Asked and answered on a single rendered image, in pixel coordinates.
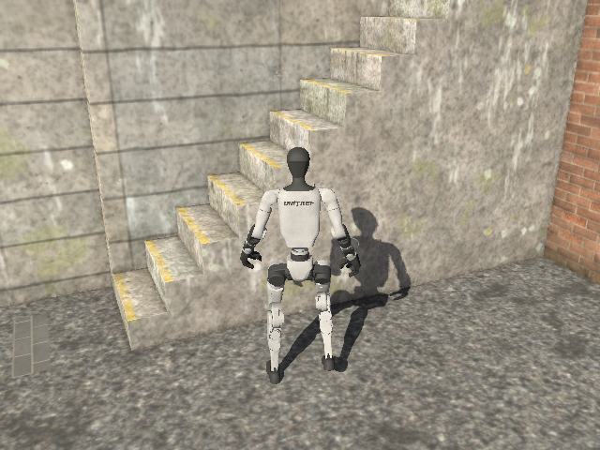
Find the robot right shin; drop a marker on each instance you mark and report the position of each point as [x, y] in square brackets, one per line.
[326, 326]

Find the robot left forearm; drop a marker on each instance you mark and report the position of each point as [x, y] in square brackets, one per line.
[250, 242]

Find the robot left hand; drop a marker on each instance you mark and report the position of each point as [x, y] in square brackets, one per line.
[253, 255]

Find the robot right hand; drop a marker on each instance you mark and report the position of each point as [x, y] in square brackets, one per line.
[355, 263]

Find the right robot foot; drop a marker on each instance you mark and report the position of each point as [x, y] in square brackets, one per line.
[328, 363]

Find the robot right forearm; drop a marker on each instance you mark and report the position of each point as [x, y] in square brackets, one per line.
[346, 246]

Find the right robot upper arm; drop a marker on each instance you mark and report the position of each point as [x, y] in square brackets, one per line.
[328, 196]

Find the left robot upper arm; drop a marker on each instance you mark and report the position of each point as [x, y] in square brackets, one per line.
[269, 198]

